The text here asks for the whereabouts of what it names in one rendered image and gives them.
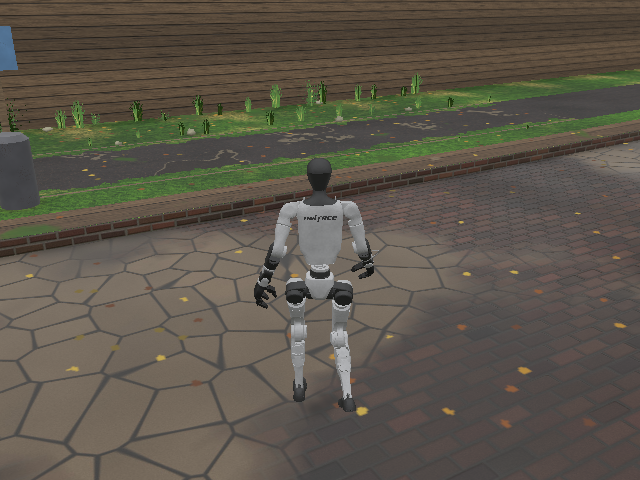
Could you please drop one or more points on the humanoid robot torso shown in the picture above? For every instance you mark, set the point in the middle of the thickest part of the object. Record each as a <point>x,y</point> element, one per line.
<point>320,238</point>

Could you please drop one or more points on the right robot forearm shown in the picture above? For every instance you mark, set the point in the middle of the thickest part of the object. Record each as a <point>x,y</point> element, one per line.
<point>366,258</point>

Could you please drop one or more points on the left robot forearm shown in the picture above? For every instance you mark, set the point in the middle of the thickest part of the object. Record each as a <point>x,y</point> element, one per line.
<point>268,269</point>

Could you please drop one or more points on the left robot foot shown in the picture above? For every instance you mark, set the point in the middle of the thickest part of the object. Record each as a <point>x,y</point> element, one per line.
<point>299,393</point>

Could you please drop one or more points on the right robot hand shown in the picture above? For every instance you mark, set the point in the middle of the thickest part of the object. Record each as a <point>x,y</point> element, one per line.
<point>368,273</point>

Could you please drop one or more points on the left robot hand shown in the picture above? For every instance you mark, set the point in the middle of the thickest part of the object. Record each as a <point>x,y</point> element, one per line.
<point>259,292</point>

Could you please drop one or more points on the robot left upper arm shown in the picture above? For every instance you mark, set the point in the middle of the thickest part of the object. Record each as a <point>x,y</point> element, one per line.
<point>287,212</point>

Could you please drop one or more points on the robot right upper arm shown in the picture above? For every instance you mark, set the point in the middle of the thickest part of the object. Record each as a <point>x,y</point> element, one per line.
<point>351,211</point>

